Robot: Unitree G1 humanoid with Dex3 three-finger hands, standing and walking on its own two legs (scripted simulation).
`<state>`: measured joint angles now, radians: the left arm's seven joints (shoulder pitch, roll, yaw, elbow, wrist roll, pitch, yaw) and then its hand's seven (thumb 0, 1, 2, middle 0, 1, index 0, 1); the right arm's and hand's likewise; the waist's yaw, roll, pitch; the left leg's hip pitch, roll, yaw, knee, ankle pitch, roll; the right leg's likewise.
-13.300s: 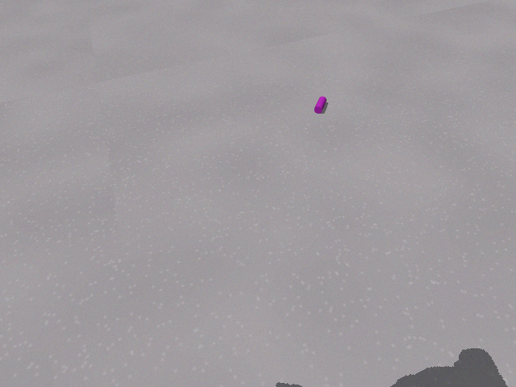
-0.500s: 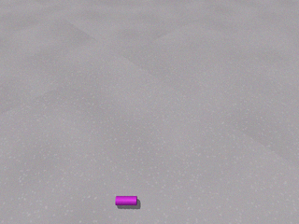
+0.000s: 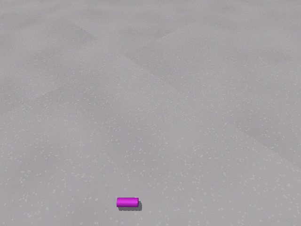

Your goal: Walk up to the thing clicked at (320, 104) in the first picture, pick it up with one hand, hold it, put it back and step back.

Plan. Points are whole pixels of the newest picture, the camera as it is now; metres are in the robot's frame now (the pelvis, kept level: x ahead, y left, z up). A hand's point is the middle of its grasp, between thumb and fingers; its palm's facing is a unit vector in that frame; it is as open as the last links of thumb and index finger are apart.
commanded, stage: stand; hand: left
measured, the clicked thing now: (127, 202) +0.40 +0.19 -0.76
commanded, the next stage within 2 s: walk up in 0.74 s
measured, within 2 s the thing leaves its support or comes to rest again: neither
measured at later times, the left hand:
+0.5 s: hand out of the picture +0.08 +0.25 -0.16, palm faces -0.02 -0.94 -0.34, open 7.4 cm
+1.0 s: hand out of the picture +0.07 +0.25 -0.16, palm faces -0.02 -0.92 -0.39, open 7.4 cm
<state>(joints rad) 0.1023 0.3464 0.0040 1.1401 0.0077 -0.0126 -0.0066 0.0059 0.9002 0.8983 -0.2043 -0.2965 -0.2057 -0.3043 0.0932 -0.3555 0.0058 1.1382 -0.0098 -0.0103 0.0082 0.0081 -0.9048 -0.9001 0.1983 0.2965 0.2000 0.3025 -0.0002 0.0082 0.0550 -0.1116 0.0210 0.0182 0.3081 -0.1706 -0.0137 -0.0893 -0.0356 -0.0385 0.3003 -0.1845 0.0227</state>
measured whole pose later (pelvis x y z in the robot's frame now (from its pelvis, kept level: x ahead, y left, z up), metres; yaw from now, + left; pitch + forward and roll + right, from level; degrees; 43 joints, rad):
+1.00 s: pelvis -0.02 -0.04 -0.02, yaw +0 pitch -1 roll +1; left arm 0.12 0.42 0.08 0.98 0.02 0.06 -0.04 0.01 0.90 0.90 -0.20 -0.30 -0.20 -0.30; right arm 0.13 -0.39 -0.05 1.00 -0.03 -0.01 -0.03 0.01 -0.90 -0.90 0.20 0.30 0.20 0.30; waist 0.00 -0.02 0.12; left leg -0.25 0.06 0.00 0.50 -0.24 -0.04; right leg -0.24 -0.02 0.01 0.62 -0.42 -0.03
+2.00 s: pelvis -0.03 -0.05 +0.00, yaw +0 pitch -2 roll +0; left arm 0.11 0.35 0.02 1.14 0.01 -0.02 -0.01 0.01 0.90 0.90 -0.20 -0.30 -0.21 -0.30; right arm 0.13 -0.35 -0.01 1.11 -0.01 -0.01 0.01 0.01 -0.90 -0.90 0.20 0.30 0.20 0.30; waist 0.01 0.01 0.05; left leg -0.07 -0.01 0.01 0.30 -0.19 0.02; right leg -0.08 0.00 -0.02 0.29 -0.17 0.00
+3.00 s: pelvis -0.03 -0.04 +0.00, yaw +1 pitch -2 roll +0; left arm 0.12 0.34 0.00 1.13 0.01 -0.02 0.00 0.01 0.90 0.90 -0.20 -0.30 -0.21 -0.30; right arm 0.12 -0.35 0.01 1.13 -0.01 -0.02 0.00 0.01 -0.90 -0.90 0.20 0.30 0.20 0.30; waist 0.00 0.00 0.05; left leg -0.07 -0.03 0.00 0.29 -0.18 0.03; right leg -0.09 -0.02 -0.02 0.29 -0.17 0.01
